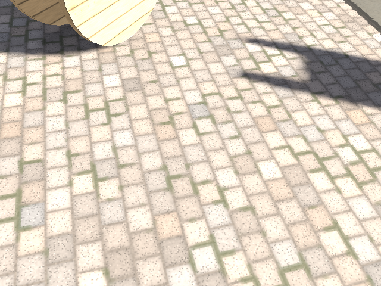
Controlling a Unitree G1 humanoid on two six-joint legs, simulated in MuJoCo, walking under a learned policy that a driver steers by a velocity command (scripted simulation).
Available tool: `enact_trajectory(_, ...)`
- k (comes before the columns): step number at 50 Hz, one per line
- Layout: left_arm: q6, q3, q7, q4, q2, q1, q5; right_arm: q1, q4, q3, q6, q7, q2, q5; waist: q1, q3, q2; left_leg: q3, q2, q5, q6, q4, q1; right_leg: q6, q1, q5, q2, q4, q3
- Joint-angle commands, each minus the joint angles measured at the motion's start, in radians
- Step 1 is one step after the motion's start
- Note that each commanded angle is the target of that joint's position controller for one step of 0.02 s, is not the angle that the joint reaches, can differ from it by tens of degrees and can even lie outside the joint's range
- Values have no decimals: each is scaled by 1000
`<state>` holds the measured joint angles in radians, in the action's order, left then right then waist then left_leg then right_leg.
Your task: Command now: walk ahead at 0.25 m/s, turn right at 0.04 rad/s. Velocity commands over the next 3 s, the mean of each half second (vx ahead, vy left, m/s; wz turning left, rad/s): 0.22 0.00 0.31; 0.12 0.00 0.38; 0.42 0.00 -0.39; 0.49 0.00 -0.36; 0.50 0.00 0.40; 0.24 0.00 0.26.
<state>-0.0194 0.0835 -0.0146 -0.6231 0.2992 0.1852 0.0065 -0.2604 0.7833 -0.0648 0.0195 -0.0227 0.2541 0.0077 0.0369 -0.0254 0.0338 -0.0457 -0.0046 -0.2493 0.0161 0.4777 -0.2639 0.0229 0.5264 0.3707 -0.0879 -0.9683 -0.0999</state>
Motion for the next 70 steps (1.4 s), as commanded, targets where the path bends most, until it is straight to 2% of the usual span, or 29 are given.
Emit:
enact_trajectory(1,43,14,11,67,49,-59,0,9,-55,-28,15,-9,145,-19,-2,49,-171,-314,-200,-234,166,-304,116,24,153,-56,70,-21,68)
enact_trajectory(6,96,1,22,77,8,-127,-25,-62,-42,-46,7,-9,195,-28,27,46,-236,-274,-165,-139,181,-270,58,19,-109,5,37,365,117)
enact_trajectory(9,109,18,22,40,29,-39,-34,-46,-49,-43,-4,-3,179,-40,-37,45,-192,-315,-138,-124,166,-204,-31,-22,-344,-194,41,648,109)
enact_trajectory(10,108,25,13,37,48,1,-24,-34,-56,-34,-1,-2,141,-34,-63,6,-171,-291,-100,-40,125,-133,-91,-33,-481,-231,88,666,80)
enact_trajectory(11,103,33,-3,32,87,99,-9,2,-79,-15,6,2,72,-20,-109,-88,-91,-223,-35,-90,64,54,-206,-63,-676,-277,225,632,-28)
enact_trajectory(12,86,58,-10,23,202,135,17,-17,-125,-3,21,0,23,-25,-85,-124,188,-65,63,-281,4,278,-405,-182,-742,-395,441,631,-271)
enact_trajectory(13,82,62,-7,2,181,160,15,-3,-132,-26,25,-4,111,-26,-99,-88,181,-51,-2,-378,-28,469,-479,-278,-667,-391,538,660,-367)
enact_trajectory(14,83,40,-7,7,113,126,9,-5,-121,-44,17,-1,159,-32,-85,-39,120,-67,-28,-340,-37,575,-502,-273,-627,-394,492,667,-300)
enact_trajectory(16,80,21,-7,22,61,19,-6,-23,-103,-53,-15,-1,147,-27,-45,15,123,-52,-50,-220,-63,629,-511,-216,-554,-459,405,686,-135)
enact_trajectory(22,59,35,-25,-17,102,-31,-2,77,-166,-24,-34,32,55,-22,-46,17,110,42,-56,26,-85,383,-331,-202,-410,-661,338,691,126)
enact_trajectory(28,56,51,-11,-43,156,-54,-52,93,-218,-49,-53,65,119,-21,-19,-27,88,103,-8,66,7,120,-136,-151,-423,-670,372,515,170)
enact_trajectory(29,59,48,-9,-50,144,-47,-55,35,-205,-64,-52,60,145,-18,12,-58,54,117,29,141,36,36,-12,-117,-389,-686,334,392,211)
enact_trajectory(30,65,39,-2,-66,111,15,-37,-43,-193,-89,-51,42,211,-14,37,-113,-60,44,7,404,84,-27,179,-49,-280,-560,267,195,259)
enact_trajectory(31,66,5,4,-21,21,37,32,-72,-220,-107,-46,16,330,-6,-2,-172,-362,-353,-285,902,245,12,419,42,51,235,130,-175,282)
enact_trajectory(32,68,5,6,-22,64,37,20,-63,-247,-88,-28,25,304,9,28,-341,-311,-589,-404,702,415,-68,439,52,124,370,61,-359,55)
enact_trajectory(33,60,18,6,-19,122,-30,-14,-21,-250,-73,-16,33,251,4,47,-268,-190,-483,-351,579,379,-97,377,41,162,293,98,-392,16)
enact_trajectory(35,45,17,-13,-26,117,-60,-1,66,-243,-56,-15,25,198,-24,0,-138,-88,-357,-251,373,263,-114,223,25,162,153,146,-266,15)
enact_trajectory(39,25,10,-19,-48,89,-5,1,149,-263,-53,-31,4,201,-1,-58,-115,-139,-271,-173,358,234,-146,38,44,-3,42,107,-79,44)
enact_trajectory(44,32,-11,6,-56,62,-7,-7,112,-233,-37,-23,0,178,-5,-20,-112,-207,-292,-163,-241,214,-229,-30,33,-106,-28,118,131,94)
enact_trajectory(48,57,-14,21,-54,73,-18,-20,75,-196,-33,-6,17,199,-5,-5,-30,-182,-315,-206,-373,201,-239,-67,-34,-154,-4,117,255,121)
enact_trajectory(51,71,-15,27,-112,57,109,-20,117,-185,-21,1,22,167,-17,-79,8,-139,-219,-157,-412,150,-162,-162,-99,-331,-42,85,442,160)
enact_trajectory(52,75,-14,27,-135,66,174,-16,143,-192,-9,7,21,125,-13,-99,26,-75,-150,-107,-371,109,-26,-219,-128,-383,20,134,514,63)
enact_trajectory(53,82,-11,21,-148,110,265,-12,160,-209,9,17,24,52,-6,-101,16,121,5,4,-292,30,327,-339,-199,-455,194,323,678,-256)
enact_trajectory(54,86,21,32,-134,231,249,6,184,-254,-10,43,26,115,-36,-95,138,255,37,73,-334,15,439,-589,-334,-456,421,458,856,-649)
enact_trajectory(55,97,15,28,-110,197,202,11,210,-247,-26,66,24,167,-55,-88,189,171,-44,4,-246,21,519,-635,-342,-434,448,468,870,-665)
enact_trajectory(59,95,-7,5,-107,112,213,-18,240,-216,-26,85,33,124,-2,-90,102,75,-25,-28,56,-17,425,-569,-235,-517,15,314,814,-341)
enact_trajectory(64,77,-2,-15,-121,112,274,-22,325,-218,-5,89,50,52,-15,-121,75,97,21,30,207,-69,165,-362,-209,-440,-213,232,780,-185)
enact_trajectory(67,65,9,-17,-128,134,305,-32,389,-234,-5,96,60,63,-28,-144,92,109,20,45,199,-77,62,-288,-216,-413,-212,243,745,-214)
enact_trajectory(70,56,21,-18,-123,155,282,-41,354,-233,-21,106,60,109,-38,-107,81,139,-2,39,168,-54,1,-174,-199,-411,-248,276,699,-286)
